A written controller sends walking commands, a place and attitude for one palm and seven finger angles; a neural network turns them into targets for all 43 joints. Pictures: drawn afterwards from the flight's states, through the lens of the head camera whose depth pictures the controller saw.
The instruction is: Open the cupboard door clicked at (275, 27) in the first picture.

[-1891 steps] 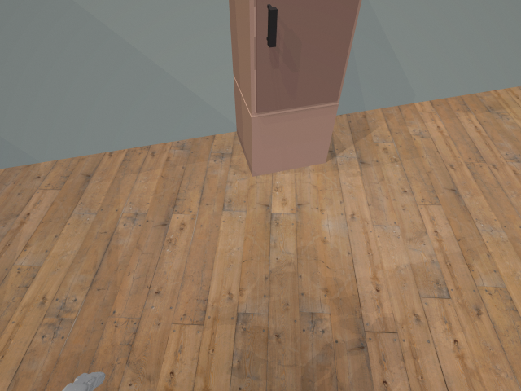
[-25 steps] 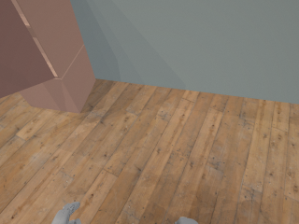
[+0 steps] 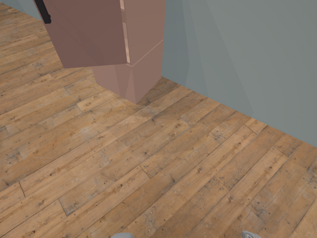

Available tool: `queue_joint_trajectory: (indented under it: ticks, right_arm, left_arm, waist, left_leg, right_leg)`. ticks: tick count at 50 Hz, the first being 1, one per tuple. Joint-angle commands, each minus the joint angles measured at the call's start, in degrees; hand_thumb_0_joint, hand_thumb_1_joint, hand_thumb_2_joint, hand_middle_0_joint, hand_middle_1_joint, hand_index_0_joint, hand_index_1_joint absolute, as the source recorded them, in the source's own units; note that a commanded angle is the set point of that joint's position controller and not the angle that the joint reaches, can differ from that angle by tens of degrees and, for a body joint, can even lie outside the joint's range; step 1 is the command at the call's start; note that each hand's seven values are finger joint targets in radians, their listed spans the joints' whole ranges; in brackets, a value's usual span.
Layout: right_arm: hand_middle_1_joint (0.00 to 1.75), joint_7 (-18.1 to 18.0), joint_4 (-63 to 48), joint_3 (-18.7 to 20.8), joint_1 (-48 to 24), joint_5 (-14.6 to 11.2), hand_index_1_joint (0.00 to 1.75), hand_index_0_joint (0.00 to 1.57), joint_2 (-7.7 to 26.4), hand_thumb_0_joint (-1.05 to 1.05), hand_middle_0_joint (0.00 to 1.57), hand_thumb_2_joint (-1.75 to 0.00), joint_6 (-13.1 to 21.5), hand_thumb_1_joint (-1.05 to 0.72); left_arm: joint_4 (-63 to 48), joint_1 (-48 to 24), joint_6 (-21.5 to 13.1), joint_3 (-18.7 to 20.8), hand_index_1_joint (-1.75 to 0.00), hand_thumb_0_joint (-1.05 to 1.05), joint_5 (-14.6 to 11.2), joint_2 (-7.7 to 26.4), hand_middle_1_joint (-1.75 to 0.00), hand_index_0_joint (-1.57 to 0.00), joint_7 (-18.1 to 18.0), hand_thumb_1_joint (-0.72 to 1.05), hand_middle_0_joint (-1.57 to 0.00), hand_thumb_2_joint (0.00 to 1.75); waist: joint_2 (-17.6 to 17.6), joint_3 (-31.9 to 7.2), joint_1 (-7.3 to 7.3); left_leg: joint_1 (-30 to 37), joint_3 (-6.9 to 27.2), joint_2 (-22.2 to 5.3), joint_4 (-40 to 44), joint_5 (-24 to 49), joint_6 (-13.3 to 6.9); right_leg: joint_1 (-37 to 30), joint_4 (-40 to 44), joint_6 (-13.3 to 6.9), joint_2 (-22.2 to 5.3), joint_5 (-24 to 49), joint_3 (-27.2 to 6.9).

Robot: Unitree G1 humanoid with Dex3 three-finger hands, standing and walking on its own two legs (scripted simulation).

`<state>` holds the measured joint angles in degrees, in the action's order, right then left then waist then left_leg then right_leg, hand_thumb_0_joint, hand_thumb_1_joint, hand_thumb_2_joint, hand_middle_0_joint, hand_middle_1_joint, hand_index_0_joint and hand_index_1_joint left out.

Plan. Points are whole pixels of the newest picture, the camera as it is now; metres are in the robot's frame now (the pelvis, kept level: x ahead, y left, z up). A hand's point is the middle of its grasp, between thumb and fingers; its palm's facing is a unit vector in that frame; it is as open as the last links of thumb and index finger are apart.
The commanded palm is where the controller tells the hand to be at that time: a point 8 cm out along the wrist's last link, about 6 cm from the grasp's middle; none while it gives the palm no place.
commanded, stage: turn to face it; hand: left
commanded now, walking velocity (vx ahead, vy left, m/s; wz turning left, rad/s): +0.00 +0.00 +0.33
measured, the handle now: (43, 6) +1.00 +0.62 +0.04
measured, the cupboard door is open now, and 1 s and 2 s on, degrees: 42 42 42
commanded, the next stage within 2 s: take the last steps up to it in 0.38 s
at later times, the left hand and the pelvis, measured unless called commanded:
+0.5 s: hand out of the picture +0.08 +0.20 -0.16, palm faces +0.14 -0.96 -0.22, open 7.4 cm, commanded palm none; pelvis +0.01 +0.00 +0.00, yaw +7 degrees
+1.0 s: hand out of the picture -0.07 +0.20 -0.17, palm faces +0.40 -0.90 -0.18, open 7.3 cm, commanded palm none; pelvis +0.08 +0.08 +0.00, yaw +18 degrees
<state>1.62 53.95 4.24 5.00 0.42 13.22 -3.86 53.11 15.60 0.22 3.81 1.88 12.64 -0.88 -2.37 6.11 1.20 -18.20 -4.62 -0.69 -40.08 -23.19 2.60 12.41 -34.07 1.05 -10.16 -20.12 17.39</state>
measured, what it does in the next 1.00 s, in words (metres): steps to the left, turning left: left foot, then right foot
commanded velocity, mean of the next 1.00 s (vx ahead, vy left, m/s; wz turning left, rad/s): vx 0.16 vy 0.07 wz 0.20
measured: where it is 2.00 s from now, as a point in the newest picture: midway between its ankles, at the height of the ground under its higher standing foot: (122, 191)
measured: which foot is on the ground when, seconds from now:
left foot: up 0.00-0.00, down 0.02-0.52, up 0.54-0.98, down 1.00-1.00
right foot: down 0.00-0.02, up 0.04-0.48, down 0.50-1.00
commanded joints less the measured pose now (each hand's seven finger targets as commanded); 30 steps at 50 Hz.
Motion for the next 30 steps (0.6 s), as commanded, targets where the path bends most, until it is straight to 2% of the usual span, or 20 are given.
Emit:
queue_joint_trajectory:
  ticks: [1,2,3,5,7,8,10,14,16,19,21,22,23,24,25,26,27,28,29,30]
  right_arm:
    - [0.3,-0.61,-2.81,2.75,9.1,1.06,0.3,0.2,13.6,0.0,0.2,-0.9,2.85,-0.9]
    - [0.3,-1.24,-1.93,2.83,11.96,0.98,0.3,0.2,16.02,0.0,0.2,-0.9,2.26,-0.9]
    - [0.3,-2.11,-1.95,2.38,11.24,0.94,0.3,0.2,14.01,0.0,0.2,-0.9,2.65,-0.9]
    - [0.3,-3.07,-3.37,1.14,5.63,0.99,0.3,0.2,10.8,0.0,0.2,-0.9,2.93,-0.9]
    - [0.3,-3.27,-3.4,0.29,4.57,0.79,0.3,0.2,9.21,0.0,0.2,-0.9,3.59,-0.9]
    - [0.3,-3.29,-3.25,0.11,4.64,0.64,0.3,0.2,8.92,0.0,0.2,-0.9,3.83,-0.9]
    - [0.3,-3.34,-2.59,-0.08,5.56,0.52,0.3,0.2,8.38,0.0,0.2,-0.9,4.14,-0.9]
    - [0.3,-3.34,-1.3,-0.11,7.78,0.68,0.3,0.2,7.75,0.0,0.2,-0.9,4.05,-0.9]
    - [0.3,-3.29,-0.77,0.0,8.31,0.94,0.3,0.2,7.51,0.0,0.2,-0.9,3.81,-0.9]
    - [0.3,-3.23,-0.33,0.24,8.12,1.2,0.3,0.2,7.36,0.0,0.2,-0.9,3.41,-0.9]
    - [0.3,-3.27,-0.14,0.32,7.37,1.23,0.3,0.2,7.17,0.0,0.2,-0.9,3.26,-0.9]
    - [0.3,-3.23,0.06,0.34,7.09,1.04,0.3,0.2,6.99,0.0,0.2,-0.9,3.2,-0.9]
    - [0.3,-3.16,0.2,0.23,6.57,0.75,0.3,0.2,6.5,0.0,0.2,-0.9,3.22,-0.9]
    - [0.3,-2.83,0.46,0.02,6.94,0.29,0.3,0.2,4.8,0.0,0.2,-0.9,3.48,-0.9]
    - [0.3,-2.46,0.18,-0.54,8.39,-0.11,0.3,0.2,1.43,0.0,0.2,-0.9,3.58,-0.9]
    - [0.3,-2.08,-0.87,-0.25,6.54,0.39,0.3,0.2,2.1,0.0,0.2,-0.9,2.95,-0.9]
    - [0.3,-2.0,-0.34,0.48,5.44,1.15,0.3,0.2,3.58,0.0,0.2,-0.9,2.18,-0.9]
    - [0.3,-1.74,0.68,0.83,5.88,1.08,0.3,0.2,4.05,0.0,0.2,-0.9,2.0,-0.9]
    - [0.3,-1.27,1.79,1.08,7.27,1.01,0.3,0.2,3.94,0.0,0.2,-0.9,2.03,-0.9]
    - [0.3,-0.81,2.52,0.9,7.29,1.11,0.3,0.2,2.89,0.0,0.2,-0.9,2.09,-0.9]
  left_arm:
    - [-5.25,0.09,0.03,1.69,-0.3,0.0,-1.28,5.89,-0.3,-0.2,0.29,0.9,-0.2,0.9]
    - [-7.2,-3.81,0.77,0.67,-0.3,0.0,-0.69,4.92,-0.3,-0.2,-0.21,0.9,-0.2,0.9]
    - [-6.35,-5.06,1.4,0.79,-0.3,0.0,-0.4,4.7,-0.3,-0.2,-0.72,0.9,-0.2,0.9]
    - [-3.51,-4.09,1.41,1.09,-0.3,0.0,-0.71,5.33,-0.3,-0.2,-0.28,0.9,-0.2,0.9]
    - [-1.43,-1.81,1.58,1.03,-0.3,0.0,-0.68,5.16,-0.3,-0.2,0.18,0.9,-0.2,0.9]
    - [-1.05,-0.81,1.61,0.99,-0.3,0.0,-0.73,4.92,-0.3,-0.2,0.17,0.9,-0.2,0.9]
    - [-0.57,-0.28,1.58,0.8,-0.3,0.0,-0.74,4.68,-0.3,-0.2,0.14,0.9,-0.2,0.9]
    - [-1.29,-2.32,1.55,0.51,-0.3,0.0,-0.9,3.95,-0.3,-0.2,-0.01,0.9,-0.2,0.9]
    - [-1.72,-4.08,1.57,0.22,-0.3,0.0,-0.95,2.99,-0.3,-0.2,-0.03,0.9,-0.2,0.9]
    - [-1.95,-4.49,1.32,0.08,-0.3,0.0,-1.04,2.47,-0.3,-0.2,-0.17,0.9,-0.2,0.9]
    - [-1.36,-3.02,0.99,0.03,-0.3,0.0,-1.28,1.93,-0.3,-0.2,-0.33,0.9,-0.2,0.9]
    - [-0.76,-1.7,0.71,0.06,-0.3,0.0,-1.31,1.93,-0.3,-0.2,-0.43,0.9,-0.2,0.9]
    - [0.04,0.39,0.22,0.16,-0.3,0.0,-1.35,2.28,-0.3,-0.2,-0.64,0.9,-0.2,0.9]
    - [0.78,2.44,-0.5,0.42,-0.3,0.0,-1.07,4.26,-0.3,-0.2,-0.96,0.9,-0.2,0.9]
    - [1.47,3.53,-1.16,1.1,-0.3,0.0,-0.44,7.95,-0.3,-0.2,-1.34,0.9,-0.2,0.9]
    - [0.96,4.45,-1.12,1.21,-0.3,0.0,-0.43,10.54,-0.3,-0.2,-0.99,0.9,-0.2,0.9]
    - [1.07,4.33,-1.62,1.33,-0.3,0.0,-0.67,9.0,-0.3,-0.2,-0.98,0.9,-0.2,0.9]
    - [0.9,2.38,-1.89,1.05,-0.3,0.0,-0.81,7.64,-0.3,-0.2,-0.82,0.9,-0.2,0.9]
    - [0.35,0.18,-1.95,1.03,-0.3,0.0,-0.95,6.03,-0.3,-0.2,-0.77,0.9,-0.2,0.9]
    - [0.24,-0.28,-2.41,0.8,-0.3,0.0,-0.95,4.76,-0.3,-0.2,-0.59,0.9,-0.2,0.9]
  waist:
    - [18.23,-12.14,-5.63]
    - [16.66,-11.47,-6.84]
    - [16.2,-12.1,-6.02]
    - [12.76,-8.75,-3.32]
    - [8.34,-8.05,-1.62]
    - [8.69,-8.32,-1.19]
    - [7.91,-8.82,-1.0]
    - [9.0,-8.12,-1.62]
    - [9.66,-7.63,-2.18]
    - [10.9,-7.17,-2.21]
    - [10.8,-7.69,-1.39]
    - [9.92,-7.97,-0.64]
    - [8.24,-8.9,0.56]
    - [4.15,-9.7,1.23]
    - [-7.85,-10.36,1.01]
    - [-11.16,-6.91,2.53]
    - [-13.22,-3.88,2.36]
    - [-10.86,-1.82,1.07]
    - [-7.64,-1.75,-0.15]
    - [-6.41,-0.84,-0.38]
  left_leg:
    - [22.04,24.15,-19.01,18.74,33.17,-10.5]
    - [17.5,26.1,-25.01,19.61,40.33,-16.1]
    - [18.2,25.43,-22.07,19.68,41.16,-14.98]
    - [12.95,18.4,-17.45,19.78,40.27,-13.58]
    - [12.76,13.62,-14.11,20.02,43.46,-12.27]
    - [13.21,12.21,-13.48,19.92,44.98,-12.03]
    - [14.08,11.63,-13.0,19.99,46.81,-12.14]
    - [14.14,13.83,-13.26,20.22,44.23,-12.93]
    - [12.65,14.27,-12.89,20.15,41.43,-12.87]
    - [9.85,16.75,-12.79,19.71,36.48,-12.91]
    - [7.8,18.34,-12.24,18.42,35.02,-12.6]
    - [5.8,18.38,-11.12,17.35,32.94,-11.64]
    - [4.07,17.74,-9.49,15.23,29.73,-9.9]
    - [-0.09,15.55,-6.61,11.76,22.47,-7.12]
    - [-9.12,7.73,1.0,2.7,4.41,-3.33]
    - [-12.19,5.93,4.21,-9.37,-11.27,-2.06]
    - [-15.96,8.49,2.3,-18.42,-10.03,-2.01]
    - [-17.68,9.11,1.33,-24.24,-5.18,-1.66]
    - [-18.08,8.9,-0.3,-26.59,-0.56,-1.35]
    - [-18.25,8.11,-0.89,-27.63,3.17,-0.89]
  right_leg:
    - [18.63,-17.72,3.42,0.06,-10.33,-4.02]
    - [19.96,-24.6,2.66,1.66,-19.43,-11.34]
    - [21.95,-28.54,2.62,2.02,-16.2,-14.83]
    - [20.7,-31.64,3.04,2.21,-8.4,-17.37]
    - [19.43,-32.33,3.41,3.21,-3.42,-16.95]
    - [18.92,-31.72,3.64,3.37,-2.35,-16.86]
    - [17.97,-29.97,3.91,3.85,-1.32,-16.57]
    - [16.48,-23.96,3.94,4.77,-2.36,-16.19]
    - [14.05,-19.15,3.56,5.55,-3.48,-15.58]
    - [9.52,-12.23,2.85,6.97,-5.0,-14.71]
    - [4.92,-5.51,2.18,8.12,-2.97,-14.28]
    - [1.21,-0.71,1.95,8.56,1.05,-13.94]
    - [-3.71,6.82,1.68,8.14,6.66,-13.78]
    - [-10.3,13.08,0.82,4.59,11.83,-17.21]
    - [-16.81,16.81,-3.28,-7.58,13.74,-29.54]
    - [-11.3,20.09,-9.3,-16.41,12.17,-36.17]
    - [-8.06,21.95,-9.97,-15.78,11.53,-38.09]
    - [-7.43,22.24,-9.39,-13.5,8.56,-35.98]
    - [-7.7,21.85,-8.12,-11.37,6.66,-29.95]
    - [-7.28,21.82,-6.59,-9.11,7.73,-25.2]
